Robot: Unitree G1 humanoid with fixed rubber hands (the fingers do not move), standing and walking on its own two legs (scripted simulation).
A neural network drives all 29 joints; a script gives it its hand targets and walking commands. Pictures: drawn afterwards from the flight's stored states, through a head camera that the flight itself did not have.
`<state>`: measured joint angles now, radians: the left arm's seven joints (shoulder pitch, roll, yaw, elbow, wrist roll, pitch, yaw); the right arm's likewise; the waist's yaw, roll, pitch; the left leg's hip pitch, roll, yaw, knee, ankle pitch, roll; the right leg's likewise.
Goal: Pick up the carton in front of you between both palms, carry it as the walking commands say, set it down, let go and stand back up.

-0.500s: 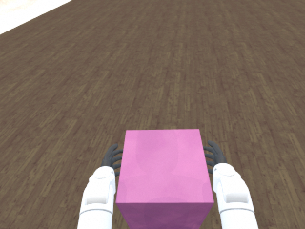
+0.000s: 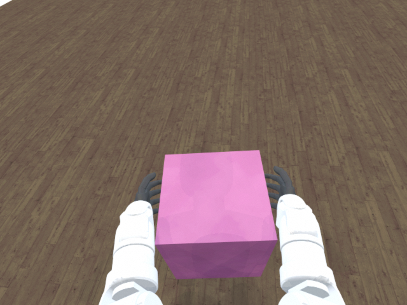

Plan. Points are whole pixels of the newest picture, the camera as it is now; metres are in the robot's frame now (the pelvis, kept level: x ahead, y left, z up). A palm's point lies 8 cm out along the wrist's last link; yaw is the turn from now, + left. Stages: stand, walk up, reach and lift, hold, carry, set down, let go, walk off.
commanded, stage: set down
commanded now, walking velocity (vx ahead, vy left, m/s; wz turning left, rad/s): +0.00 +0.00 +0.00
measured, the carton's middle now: (215, 218) +0.34 +0.00 -0.06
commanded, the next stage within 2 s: none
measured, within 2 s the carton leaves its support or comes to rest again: neither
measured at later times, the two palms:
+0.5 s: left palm (162, 226) +0.39 +0.15 -0.19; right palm (267, 230) +0.36 -0.15 -0.19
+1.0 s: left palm (173, 233) +0.43 +0.15 -0.34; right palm (260, 238) +0.40 -0.15 -0.35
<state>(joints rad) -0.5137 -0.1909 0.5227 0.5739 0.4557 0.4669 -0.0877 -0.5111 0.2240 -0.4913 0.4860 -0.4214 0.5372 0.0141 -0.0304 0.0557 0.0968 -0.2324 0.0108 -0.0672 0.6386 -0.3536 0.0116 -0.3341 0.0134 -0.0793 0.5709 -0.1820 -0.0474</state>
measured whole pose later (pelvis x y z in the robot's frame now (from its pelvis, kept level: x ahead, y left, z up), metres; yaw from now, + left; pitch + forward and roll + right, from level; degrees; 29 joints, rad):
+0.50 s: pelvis -0.03 +0.04 -0.12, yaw +0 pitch +34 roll +1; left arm -0.67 -0.09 0.35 0.63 0.15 0.14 0.05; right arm -0.63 0.09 -0.39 0.54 -0.20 0.17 -0.04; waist -0.04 0.06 -0.13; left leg -1.37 -0.06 0.00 1.29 -0.51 0.02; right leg -1.48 -0.04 0.00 1.19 -0.30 0.01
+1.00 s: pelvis -0.05 +0.03 -0.25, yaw +2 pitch +46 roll +2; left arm -0.96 0.02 0.35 0.75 0.13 0.20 0.06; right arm -0.88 0.05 -0.45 0.58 -0.18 0.23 -0.08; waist -0.05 0.04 -0.16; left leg -1.91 -0.07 0.00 1.73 -0.63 -0.01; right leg -2.04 -0.01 0.04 1.63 -0.39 0.01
